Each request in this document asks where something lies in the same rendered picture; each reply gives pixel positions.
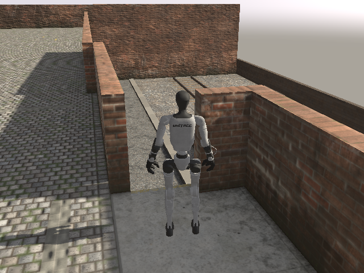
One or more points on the right robot thigh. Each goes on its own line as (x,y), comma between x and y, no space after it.
(195,170)

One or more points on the left robot hand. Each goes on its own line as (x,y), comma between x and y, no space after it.
(149,166)

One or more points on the robot left forearm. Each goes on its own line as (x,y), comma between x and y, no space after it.
(154,152)

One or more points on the robot thigh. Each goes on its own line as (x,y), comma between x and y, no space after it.
(168,172)
(195,170)

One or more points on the left robot thigh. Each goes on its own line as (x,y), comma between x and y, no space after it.
(168,172)

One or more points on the robot right upper arm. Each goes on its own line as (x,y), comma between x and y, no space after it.
(203,130)

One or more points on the right robot hand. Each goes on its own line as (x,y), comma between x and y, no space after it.
(207,163)

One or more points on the robot left upper arm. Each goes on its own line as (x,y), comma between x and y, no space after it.
(161,129)

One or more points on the robot right forearm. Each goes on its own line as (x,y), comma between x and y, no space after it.
(208,152)

